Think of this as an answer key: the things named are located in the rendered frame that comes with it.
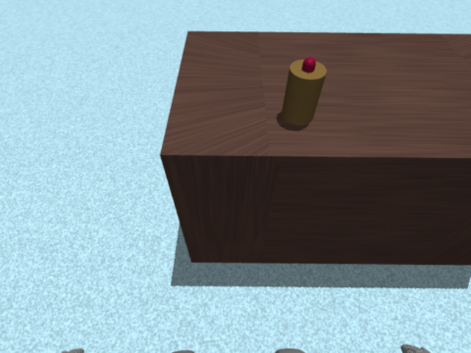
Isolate bottle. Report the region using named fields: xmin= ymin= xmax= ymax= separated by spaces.
xmin=282 ymin=57 xmax=327 ymax=126

